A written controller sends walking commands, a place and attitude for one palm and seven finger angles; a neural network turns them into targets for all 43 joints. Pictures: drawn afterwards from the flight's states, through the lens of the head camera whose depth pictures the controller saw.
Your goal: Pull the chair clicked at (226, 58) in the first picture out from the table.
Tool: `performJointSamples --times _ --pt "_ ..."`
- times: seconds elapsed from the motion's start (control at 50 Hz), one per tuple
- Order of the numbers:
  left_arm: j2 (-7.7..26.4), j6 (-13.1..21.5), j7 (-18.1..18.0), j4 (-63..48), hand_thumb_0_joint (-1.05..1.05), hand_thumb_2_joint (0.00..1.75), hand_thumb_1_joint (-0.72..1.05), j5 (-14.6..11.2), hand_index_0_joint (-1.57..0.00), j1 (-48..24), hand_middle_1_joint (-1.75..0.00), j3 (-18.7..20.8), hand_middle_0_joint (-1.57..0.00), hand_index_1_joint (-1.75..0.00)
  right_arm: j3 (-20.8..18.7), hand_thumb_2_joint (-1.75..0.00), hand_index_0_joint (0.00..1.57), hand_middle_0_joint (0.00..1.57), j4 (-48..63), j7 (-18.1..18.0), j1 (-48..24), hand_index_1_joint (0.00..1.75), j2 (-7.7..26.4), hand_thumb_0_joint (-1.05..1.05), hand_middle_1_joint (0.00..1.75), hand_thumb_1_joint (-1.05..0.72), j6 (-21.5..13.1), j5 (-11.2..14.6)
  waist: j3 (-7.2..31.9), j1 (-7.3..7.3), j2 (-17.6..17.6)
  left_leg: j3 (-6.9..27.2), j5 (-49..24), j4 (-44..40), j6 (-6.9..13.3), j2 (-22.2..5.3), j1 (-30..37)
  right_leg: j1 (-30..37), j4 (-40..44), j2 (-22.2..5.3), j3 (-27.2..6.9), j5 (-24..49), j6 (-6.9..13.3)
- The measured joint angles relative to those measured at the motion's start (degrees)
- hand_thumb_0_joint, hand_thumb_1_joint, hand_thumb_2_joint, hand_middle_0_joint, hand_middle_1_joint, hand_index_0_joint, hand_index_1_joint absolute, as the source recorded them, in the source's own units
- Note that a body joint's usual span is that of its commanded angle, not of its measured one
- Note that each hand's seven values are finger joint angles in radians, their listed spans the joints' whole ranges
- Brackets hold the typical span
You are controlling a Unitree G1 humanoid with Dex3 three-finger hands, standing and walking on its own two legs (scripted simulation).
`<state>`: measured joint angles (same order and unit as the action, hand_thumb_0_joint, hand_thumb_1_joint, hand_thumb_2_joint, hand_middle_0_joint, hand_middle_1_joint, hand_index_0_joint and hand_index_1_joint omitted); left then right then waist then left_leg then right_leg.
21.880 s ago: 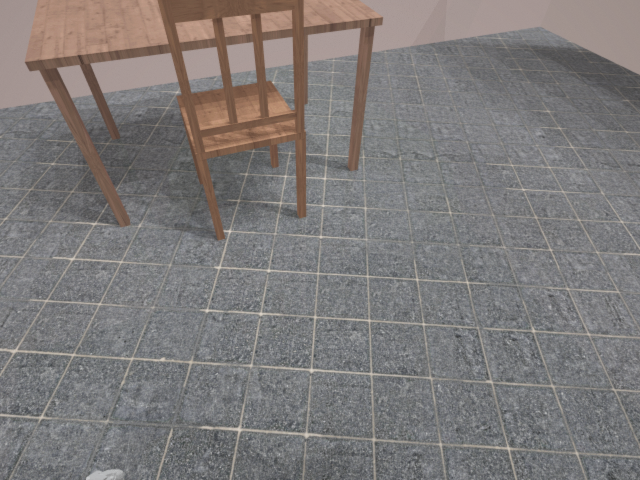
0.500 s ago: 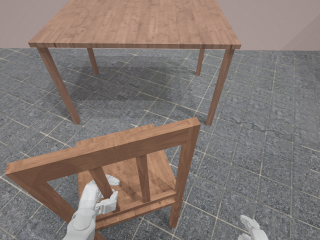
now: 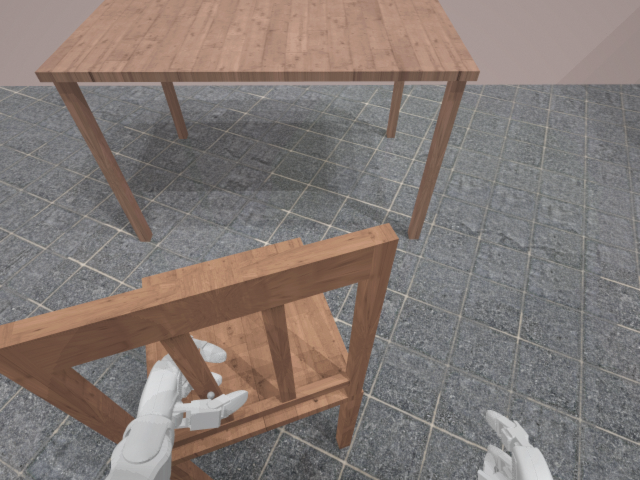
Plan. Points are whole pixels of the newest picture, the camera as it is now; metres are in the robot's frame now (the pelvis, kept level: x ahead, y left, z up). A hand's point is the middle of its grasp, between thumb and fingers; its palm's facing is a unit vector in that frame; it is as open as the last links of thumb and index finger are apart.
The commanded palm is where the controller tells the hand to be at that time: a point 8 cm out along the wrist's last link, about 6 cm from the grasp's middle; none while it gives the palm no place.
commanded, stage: open the thumb and straighten the fingers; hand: left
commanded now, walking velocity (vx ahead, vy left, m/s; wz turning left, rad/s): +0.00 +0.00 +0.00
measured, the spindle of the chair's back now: (204, 383) +0.26 +0.17 -0.06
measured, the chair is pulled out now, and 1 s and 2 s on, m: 0.62 0.62 0.62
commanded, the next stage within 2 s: draw the fingers out of the gap in 0.48 s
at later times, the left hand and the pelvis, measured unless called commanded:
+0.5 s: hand (202, 414) +0.22 +0.16 -0.05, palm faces +0.04 -0.98 -0.19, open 17.1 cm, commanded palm +0.20 +0.21 -0.03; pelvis +0.02 +0.00 -0.02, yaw +2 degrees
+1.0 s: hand (189, 475) +0.15 +0.16 -0.05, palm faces +0.06 -0.98 -0.18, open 17.5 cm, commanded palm +0.12 +0.21 -0.03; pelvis +0.01 +0.00 -0.03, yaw +2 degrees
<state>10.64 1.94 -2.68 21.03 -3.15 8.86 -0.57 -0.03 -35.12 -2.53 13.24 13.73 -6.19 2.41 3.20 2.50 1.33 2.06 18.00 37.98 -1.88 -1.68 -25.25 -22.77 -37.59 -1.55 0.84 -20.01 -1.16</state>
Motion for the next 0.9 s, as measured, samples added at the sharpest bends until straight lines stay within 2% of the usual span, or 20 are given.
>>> performJointSamples --times 0.1,0.2,0.4,0.5,0.64,0.76,0.9 --pt "-0.06 -3.25 0.58 -5.06 0.01 0.38 -0.19 -0.3 -0.45 2.69 -1.24 0.85 -0.36 -1.31 -0.02 -0.89 0.2 0.2 1.21 -0.42 0.03 0.3 0.29 0.01 0.3 -0.91 -1.33 -0.34 1.53 -0.32 0.8 -0.12 2.08 3.46 0.22 0.29 -3.03 -3.08 -3.59 -0.29 -0.21 -2.16 -0.19" --pt "-0.27 -5.6 0.9 -10.16 0.0 0.27 -0.4 -0.36 -0.36 6.57 -1.03 0.0 -0.33 -1.06 0.25 -0.89 0.2 0.2 2.6 -0.86 0.42 0.3 0.14 0.01 0.3 -0.91 -2.45 -0.6 2.78 -0.64 1.45 0.22 3.85 6.19 0.3 0.57 -5.11 -4.88 -6.15 -0.57 0.09 -4.01 -0.34" --pt "-0.27 -8.09 1.03 -16.94 -0.01 0.21 -0.52 0.25 -0.14 11.48 -0.4 -0.41 -0.14 -0.4 0.75 -0.89 0.21 0.21 4.29 -1.72 0.98 0.3 -0.6 0.01 0.3 -0.91 -2.8 -1.06 4.17 -1.01 1.32 1.18 6.16 10.17 0.12 0.78 -8.15 -7.36 -9.82 -0.73 0.96 -6.54 -0.18" --pt "0.41 -8.89 1.18 -18.65 -0.01 0.21 -0.53 0.22 -0.06 12.45 -0.17 -0.54 -0.06 -0.17 0.88 -0.89 0.21 0.21 4.65 -2.21 1.26 0.3 -0.44 0.01 0.3 -0.91 -2.81 -1.1 4.4 -0.85 1.37 1.73 6.71 11.47 0.02 0.81 -9.18 -8.04 -10.85 -0.72 1.48 -7.14 -0.1" --pt "0.54 -9.56 1.32 -20.07 -0.01 0.21 -0.54 0.05 -0.02 13.51 -0.04 -0.16 -0.02 -0.04 0.64 -0.89 0.21 0.21 4.79 -2.45 1.66 0.3 -0.36 0.02 0.3 -0.91 -2.54 -0.99 4.86 -0.48 1.42 1.81 6.89 12.26 -0.07 0.72 -9.99 -8.84 -11.61 -0.62 1.51 -7.31 -0.01" --pt "0.21 -9.79 1.16 -24.11 -0.01 0.21 -0.54 0.07 -0.01 19.81 -0.01 -0.47 -0.01 -0.01 -0.08 -0.89 0.21 0.21 5.44 -2.63 2.18 0.3 -1.07 0.02 0.3 -0.91 -2.0 -0.8 5.56 -0.27 1.36 1.61 7.04 12.54 -0.09 0.56 -10.13 -9.1 -11.92 -0.47 1.3 -7.37 0.02" --pt "0.73 -8.36 1.16 -27.11 -0.01 0.21 -0.54 0.33 -0.01 25.08 0.0 -0.65 -0.01 0.0 -0.34 -0.89 0.2 0.21 5.67 -3.45 2.03 0.3 -1.4 0.02 0.3 -0.91 -2.47 -0.71 5.69 -0.82 1.42 2.45 7.42 14.48 -0.15 0.7 -11.82 -10.27 -13.48 -0.52 2.06 -7.87 0.11"
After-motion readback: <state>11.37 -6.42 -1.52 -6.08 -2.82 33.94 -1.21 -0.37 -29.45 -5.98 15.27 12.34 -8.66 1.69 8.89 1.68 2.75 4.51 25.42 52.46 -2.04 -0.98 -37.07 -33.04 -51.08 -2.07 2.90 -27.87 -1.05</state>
